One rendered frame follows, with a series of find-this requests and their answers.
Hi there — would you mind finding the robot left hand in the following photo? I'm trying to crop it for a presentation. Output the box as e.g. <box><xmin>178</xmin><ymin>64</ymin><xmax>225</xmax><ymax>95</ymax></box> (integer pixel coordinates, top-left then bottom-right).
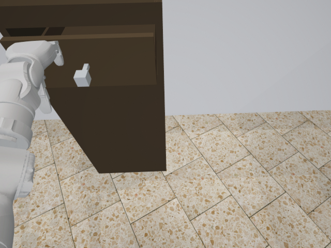
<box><xmin>5</xmin><ymin>40</ymin><xmax>64</xmax><ymax>114</ymax></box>

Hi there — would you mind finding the cabinet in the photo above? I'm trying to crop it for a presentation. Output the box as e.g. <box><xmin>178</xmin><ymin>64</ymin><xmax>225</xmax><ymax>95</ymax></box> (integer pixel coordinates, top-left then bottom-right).
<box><xmin>0</xmin><ymin>0</ymin><xmax>167</xmax><ymax>174</ymax></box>

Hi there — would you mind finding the left robot upper arm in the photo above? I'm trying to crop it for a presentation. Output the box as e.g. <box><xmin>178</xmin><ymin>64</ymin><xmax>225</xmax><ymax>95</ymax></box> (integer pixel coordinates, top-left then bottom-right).
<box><xmin>0</xmin><ymin>146</ymin><xmax>35</xmax><ymax>248</ymax></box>

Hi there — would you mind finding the left robot forearm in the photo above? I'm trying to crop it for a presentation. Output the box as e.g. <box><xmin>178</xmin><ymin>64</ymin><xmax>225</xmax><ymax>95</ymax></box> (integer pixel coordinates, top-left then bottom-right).
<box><xmin>0</xmin><ymin>54</ymin><xmax>44</xmax><ymax>150</ymax></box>

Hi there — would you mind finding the handle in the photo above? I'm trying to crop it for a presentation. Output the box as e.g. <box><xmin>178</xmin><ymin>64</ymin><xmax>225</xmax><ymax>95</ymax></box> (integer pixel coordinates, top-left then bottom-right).
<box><xmin>73</xmin><ymin>64</ymin><xmax>91</xmax><ymax>87</ymax></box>

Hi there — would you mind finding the drawer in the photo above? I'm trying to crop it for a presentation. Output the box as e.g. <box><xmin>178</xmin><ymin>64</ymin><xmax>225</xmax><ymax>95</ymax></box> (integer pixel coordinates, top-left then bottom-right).
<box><xmin>0</xmin><ymin>24</ymin><xmax>157</xmax><ymax>88</ymax></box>

